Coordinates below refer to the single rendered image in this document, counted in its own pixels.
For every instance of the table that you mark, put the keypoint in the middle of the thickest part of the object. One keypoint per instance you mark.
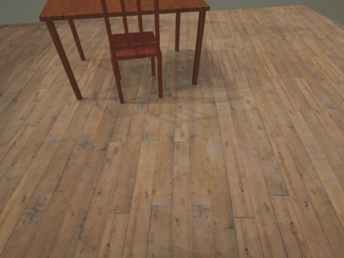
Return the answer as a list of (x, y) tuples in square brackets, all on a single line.
[(85, 9)]

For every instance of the chair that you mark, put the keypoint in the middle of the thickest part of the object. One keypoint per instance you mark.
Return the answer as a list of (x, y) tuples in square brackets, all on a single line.
[(134, 45)]

